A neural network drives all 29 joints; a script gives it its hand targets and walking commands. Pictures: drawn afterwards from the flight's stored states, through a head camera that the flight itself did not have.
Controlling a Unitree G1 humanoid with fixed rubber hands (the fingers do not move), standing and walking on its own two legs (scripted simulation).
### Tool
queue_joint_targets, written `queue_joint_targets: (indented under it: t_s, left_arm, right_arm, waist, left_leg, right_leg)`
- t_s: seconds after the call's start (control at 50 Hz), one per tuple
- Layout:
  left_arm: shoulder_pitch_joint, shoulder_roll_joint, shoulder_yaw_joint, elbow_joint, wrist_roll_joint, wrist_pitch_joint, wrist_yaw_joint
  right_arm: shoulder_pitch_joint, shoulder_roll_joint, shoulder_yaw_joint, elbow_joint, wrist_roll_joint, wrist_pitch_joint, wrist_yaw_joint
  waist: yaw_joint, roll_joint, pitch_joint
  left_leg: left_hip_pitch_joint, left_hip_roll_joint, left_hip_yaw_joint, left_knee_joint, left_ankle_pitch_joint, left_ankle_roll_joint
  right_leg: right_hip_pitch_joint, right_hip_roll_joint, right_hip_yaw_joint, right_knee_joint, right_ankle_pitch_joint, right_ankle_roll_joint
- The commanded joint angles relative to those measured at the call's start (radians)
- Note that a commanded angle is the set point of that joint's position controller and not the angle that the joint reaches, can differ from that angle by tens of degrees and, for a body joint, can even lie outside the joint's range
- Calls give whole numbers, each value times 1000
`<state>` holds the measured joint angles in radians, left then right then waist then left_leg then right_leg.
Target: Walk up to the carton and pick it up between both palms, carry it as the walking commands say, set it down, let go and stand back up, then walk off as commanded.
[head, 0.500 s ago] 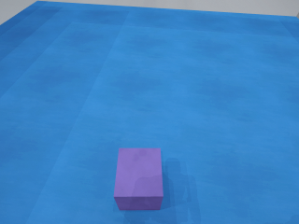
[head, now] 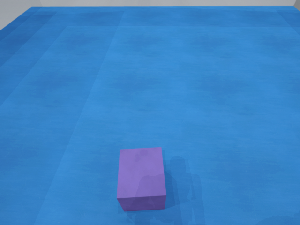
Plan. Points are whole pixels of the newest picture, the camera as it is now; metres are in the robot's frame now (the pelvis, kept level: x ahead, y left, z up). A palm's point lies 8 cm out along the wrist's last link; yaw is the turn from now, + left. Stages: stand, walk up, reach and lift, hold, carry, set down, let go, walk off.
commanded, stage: walk up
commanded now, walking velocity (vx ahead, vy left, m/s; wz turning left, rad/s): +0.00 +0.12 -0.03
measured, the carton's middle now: (142, 179) +0.47 +0.08 -0.63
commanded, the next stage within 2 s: stand in 1.92 s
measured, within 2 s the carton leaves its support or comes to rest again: neither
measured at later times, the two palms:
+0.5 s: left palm out of the picture +0.01 +0.31 -0.14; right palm out of the picture +0.05 -0.14 -0.14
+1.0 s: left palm out of the picture +0.05 +0.32 -0.14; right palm out of the picture -0.01 -0.14 -0.15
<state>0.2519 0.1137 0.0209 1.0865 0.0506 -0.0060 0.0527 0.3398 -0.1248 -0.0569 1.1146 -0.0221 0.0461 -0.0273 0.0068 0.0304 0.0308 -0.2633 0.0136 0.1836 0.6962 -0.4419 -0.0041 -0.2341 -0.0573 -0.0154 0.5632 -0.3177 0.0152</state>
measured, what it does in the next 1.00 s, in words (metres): steps on the spot: left foot, then right foot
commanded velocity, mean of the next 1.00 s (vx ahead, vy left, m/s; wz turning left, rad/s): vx -0.05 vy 0.02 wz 0.00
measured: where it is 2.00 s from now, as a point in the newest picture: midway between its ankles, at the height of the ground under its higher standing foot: outside the picture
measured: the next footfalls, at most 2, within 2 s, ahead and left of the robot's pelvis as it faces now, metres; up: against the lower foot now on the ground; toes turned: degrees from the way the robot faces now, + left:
left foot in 0.28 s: +0.05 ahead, +0.20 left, +0.00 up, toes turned +8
right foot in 0.52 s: +0.03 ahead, -0.02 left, +0.00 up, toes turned -5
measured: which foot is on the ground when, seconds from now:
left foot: up 0.00-0.26, down 0.28-1.00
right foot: down 0.00-0.28, up 0.30-0.50, down 0.52-1.00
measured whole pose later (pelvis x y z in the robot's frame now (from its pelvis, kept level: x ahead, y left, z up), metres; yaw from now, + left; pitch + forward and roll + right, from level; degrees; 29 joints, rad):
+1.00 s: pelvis +0.00 +0.09 +0.00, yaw -1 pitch +1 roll +0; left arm 0.17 0.17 0.04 1.09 0.02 0.01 0.04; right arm 0.28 -0.16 -0.03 1.08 -0.01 0.02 -0.05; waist -0.02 0.02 0.06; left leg -0.28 0.07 0.07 0.54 -0.28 -0.04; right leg -0.25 -0.02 -0.07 0.54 -0.28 -0.02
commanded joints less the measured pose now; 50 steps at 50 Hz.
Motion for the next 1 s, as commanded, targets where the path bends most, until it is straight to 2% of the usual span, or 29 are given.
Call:
queue_joint_targets:
  t_s: [0.0,0.1,0.14,0.2,0.22,0.24,0.26,0.28,0.3,0.36,0.4,0.46,0.5,0.54,0.6,0.64,0.66,0.68,0.72,0.74,0.78,0.82,0.84,0.86,0.88,0.9,0.92,0.94,0.98]
  left_arm:
    - [77,210,49,-34,-9,4,31]
    - [121,202,66,-18,-2,-8,28]
    - [143,228,66,-13,-8,-21,24]
    - [23,217,80,-25,-13,-10,12]
    - [39,175,58,-13,-17,1,-3]
    - [104,94,34,-15,-21,6,-8]
    - [83,82,22,-46,-21,8,-12]
    - [80,59,21,-37,-16,29,-13]
    - [139,47,19,-12,-16,28,-18]
    - [91,103,24,4,-26,24,-24]
    - [121,96,16,50,-22,20,-31]
    - [131,103,13,60,-15,-7,-23]
    - [82,163,25,14,-13,-24,-12]
    - [32,222,42,-6,-22,-18,-7]
    - [11,167,32,-11,-32,-17,-1]
    - [14,174,43,-5,-37,-13,4]
    - [41,162,49,4,-45,-12,8]
    - [50,170,47,0,-44,-1,11]
    - [26,141,41,-30,-53,13,12]
    - [5,137,34,-28,-42,22,9]
    - [-10,91,36,-49,-47,35,2]
    - [-7,64,19,-39,-14,35,-18]
    - [-26,124,49,-54,-31,45,-18]
    - [2,109,33,-40,-36,44,-18]
    - [58,86,15,-28,-34,25,-20]
    - [31,130,34,-13,-35,13,-15]
    - [10,132,36,-26,-30,2,-13]
    - [12,120,22,-25,-28,-15,-14]
    - [-44,164,30,-16,-27,-13,-16]
  right_arm:
    - [22,-112,-30,-89,-15,-8,17]
    - [-75,-94,-18,-109,-7,-1,17]
    - [-85,-116,-15,-120,6,-9,14]
    - [57,-98,0,-89,6,-34,8]
    - [83,-106,5,-61,2,-44,-2]
    - [96,-167,-9,-57,-11,-59,-6]
    - [82,-245,-37,-75,-7,-50,-13]
    - [58,-218,-19,-82,-15,-55,-3]
    - [-22,-218,-21,-107,-7,-61,-4]
    - [-105,-195,-21,-104,0,-52,-1]
    - [-125,-183,-25,-116,6,-48,-8]
    - [-101,-156,-21,-72,15,-29,-12]
    - [-10,-76,0,-65,13,-23,-17]
    - [14,-72,-6,-61,16,-11,-12]
    - [28,-76,-7,-46,21,-26,-9]
    - [47,-105,-18,-58,26,-37,-9]
    - [66,-102,-9,-51,20,-53,-15]
    - [31,-107,-9,-52,21,-58,-18]
    - [36,-167,-19,-68,20,-62,-29]
    - [69,-203,-25,-54,21,-60,-33]
    - [60,-186,-27,-43,7,-47,-30]
    - [-16,-163,-5,-73,-10,-39,-33]
    - [-73,-186,-20,-101,-4,-32,-34]
    - [-17,-194,-23,-74,-6,-31,-31]
    - [-67,-175,-12,-64,3,-41,-27]
    - [-51,-155,-3,-80,4,-38,-30]
    - [31,-105,11,-54,15,-37,-21]
    - [65,-33,39,-64,13,-42,-16]
    - [66,-59,32,-56,11,-34,-8]
  waist:
    - [19,-236,87]
    - [43,-283,-29]
    - [50,-201,-73]
    - [-54,-272,-99]
    - [-58,-203,-73]
    - [-49,3,-104]
    - [-58,321,-73]
    - [-26,182,-50]
    - [13,177,-7]
    - [-13,260,84]
    - [0,266,19]
    - [44,74,53]
    - [-6,-141,71]
    - [-33,-323,81]
    - [-34,-345,-28]
    - [-24,-203,-117]
    - [-21,-216,-170]
    - [-30,-107,-161]
    - [-31,43,-111]
    - [-42,139,-96]
    - [-48,223,-37]
    - [-16,154,-13]
    - [-15,203,65]
    - [-19,259,-26]
    - [18,250,-60]
    - [20,77,-91]
    - [11,61,-142]
    - [-7,-125,-164]
    - [-31,-187,-76]
  left_leg:
    - [-315,62,-167,323,-62,-54]
    - [-265,23,-136,202,-37,-70]
    - [-237,12,-139,132,-16,-59]
    - [36,4,-87,-204,166,-38]
    - [125,34,-84,-316,234,-28]
    - [223,170,-203,-380,375,-9]
    - [207,348,-418,-452,477,71]
    - [105,374,-436,-490,330,92]
    - [46,376,-430,-496,302,88]
    - [-8,230,-259,-468,326,101]
    - [18,240,-213,-443,293,102]
    - [-30,181,-199,-355,183,51]
    - [-16,79,-123,-176,163,-3]
    - [-46,36,-151,-121,28,-33]
    - [-21,46,-130,-128,115,-32]
    - [-41,48,-134,-162,127,-29]
    - [-15,79,-154,-193,328,-14]
    - [47,83,-126,-188,576,-20]
    - [74,188,-180,-159,1035,45]
    - [114,265,-265,-196,1148,99]
    - [69,351,-337,-283,1027,171]
    - [-45,295,-336,-446,321,160]
    - [-81,315,-309,-322,612,159]
    - [25,304,-317,-282,655,140]
    - [37,270,-284,-290,573,90]
    - [56,237,-240,-180,662,75]
    - [45,134,-178,-175,537,40]
    - [38,69,-167,-204,293,5]
    - [62,54,-174,-264,133,-9]
  right_leg:
    - [23,-322,351,-332,126,-190]
    - [118,-254,183,-219,451,-166]
    - [143,-264,201,-192,536,-173]
    - [-15,-173,53,-100,379,-82]
    - [-76,-90,9,-55,233,-66]
    - [-151,-23,-29,19,10,-19]
    - [-281,21,-34,168,-228,11]
    - [-207,-6,28,249,-257,15]
    - [-178,-6,26,244,-228,31]
    - [-110,-11,10,237,-134,12]
    - [-91,-18,-29,192,-74,1]
    - [21,-18,-25,-114,113,-15]
    - [-51,-178,225,-323,176,-53]
    - [-59,-251,292,-292,448,-115]
    - [56,-186,109,-199,614,-104]
    - [187,-186,57,-111,736,-105]
    - [209,-151,3,-64,713,-81]
    - [152,-116,-23,-6,765,-67]
    - [39,-47,-60,77,502,-31]
    - [-64,17,-90,174,170,-10]
    - [-100,18,-34,242,-271,0]
    - [-70,27,-13,263,-158,-40]
    - [-125,28,-13,268,-178,-14]
    - [-90,18,-16,104,-154,-12]
    - [-34,-1,5,-29,26,-23]
    - [9,-8,-8,-123,152,-36]
    - [115,-65,22,-147,343,-53]
    - [149,-139,124,-250,327,-60]
    - [52,-167,151,-289,203,-98]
